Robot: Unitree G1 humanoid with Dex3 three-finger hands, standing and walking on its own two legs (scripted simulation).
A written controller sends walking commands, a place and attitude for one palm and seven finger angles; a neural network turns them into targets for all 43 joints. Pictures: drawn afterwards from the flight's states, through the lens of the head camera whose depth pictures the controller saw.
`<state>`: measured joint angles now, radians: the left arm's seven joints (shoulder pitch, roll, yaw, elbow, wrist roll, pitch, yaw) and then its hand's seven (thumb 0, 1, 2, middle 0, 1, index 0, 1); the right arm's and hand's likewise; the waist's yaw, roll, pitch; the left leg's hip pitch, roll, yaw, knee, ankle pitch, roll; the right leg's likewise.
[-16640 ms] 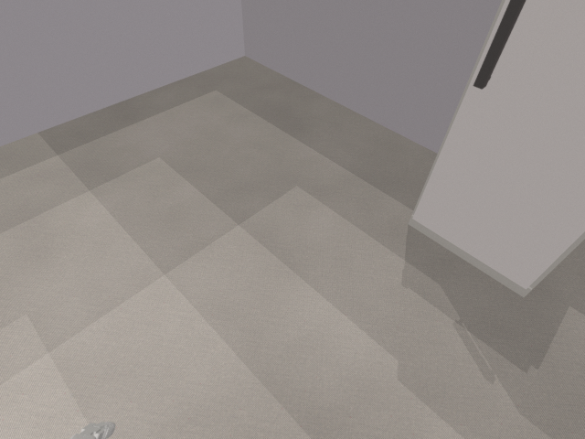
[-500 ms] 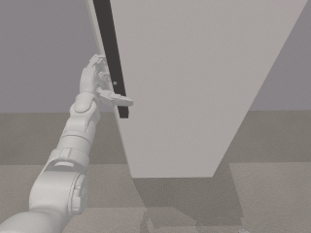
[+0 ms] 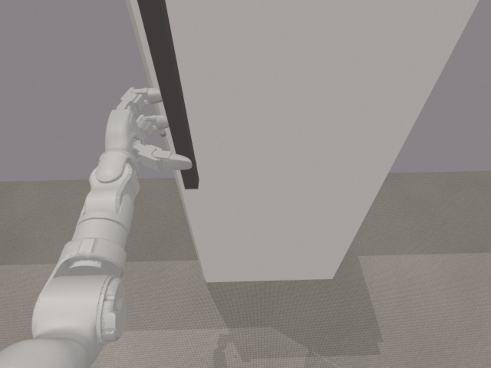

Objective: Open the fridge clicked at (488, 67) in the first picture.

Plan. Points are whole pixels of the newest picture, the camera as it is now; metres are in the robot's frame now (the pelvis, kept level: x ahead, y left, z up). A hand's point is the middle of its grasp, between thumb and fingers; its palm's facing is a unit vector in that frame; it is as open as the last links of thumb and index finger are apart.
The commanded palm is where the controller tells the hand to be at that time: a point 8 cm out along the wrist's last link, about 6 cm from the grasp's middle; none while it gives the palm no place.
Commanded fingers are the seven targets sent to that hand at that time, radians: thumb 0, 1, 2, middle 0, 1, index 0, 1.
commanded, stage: move the hooked fingers beside the handle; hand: left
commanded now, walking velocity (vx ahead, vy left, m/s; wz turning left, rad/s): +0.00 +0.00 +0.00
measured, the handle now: (177, 99) +0.51 +0.12 +0.19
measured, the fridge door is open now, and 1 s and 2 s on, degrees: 0 0 0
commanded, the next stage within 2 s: feel for the door with the fingertips in 1.76 s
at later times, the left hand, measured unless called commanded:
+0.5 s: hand (149, 137) +0.44 +0.16 +0.16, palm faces +0.03 -1.00 +0.02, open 14.0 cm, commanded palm +0.41 +0.21 +0.16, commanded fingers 0.00 -0.50 0.30 -0.30 -1.20 -0.30 -1.20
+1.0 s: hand (136, 136) +0.44 +0.18 +0.16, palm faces +0.04 -1.00 +0.02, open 14.0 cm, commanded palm +0.41 +0.23 +0.16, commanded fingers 0.00 -0.50 0.30 -0.30 -1.20 -0.30 -1.20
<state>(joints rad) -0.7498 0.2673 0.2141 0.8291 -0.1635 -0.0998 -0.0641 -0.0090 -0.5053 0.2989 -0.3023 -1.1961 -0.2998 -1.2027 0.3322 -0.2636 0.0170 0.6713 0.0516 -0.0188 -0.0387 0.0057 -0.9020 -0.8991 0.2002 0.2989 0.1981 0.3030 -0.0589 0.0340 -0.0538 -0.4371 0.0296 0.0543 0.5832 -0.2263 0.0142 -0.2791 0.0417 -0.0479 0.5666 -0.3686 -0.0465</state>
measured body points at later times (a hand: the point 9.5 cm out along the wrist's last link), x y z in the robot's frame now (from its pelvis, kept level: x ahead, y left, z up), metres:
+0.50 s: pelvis +0.00 +0.01 +0.00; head +0.02 +0.00 +0.45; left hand +0.43 +0.21 +0.16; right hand +0.10 -0.25 -0.12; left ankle +0.04 +0.11 -0.73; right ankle -0.05 -0.09 -0.73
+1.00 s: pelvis +0.00 +0.01 +0.00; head +0.02 +0.01 +0.45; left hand +0.43 +0.23 +0.16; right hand +0.08 -0.25 -0.11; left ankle +0.04 +0.11 -0.73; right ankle -0.05 -0.09 -0.73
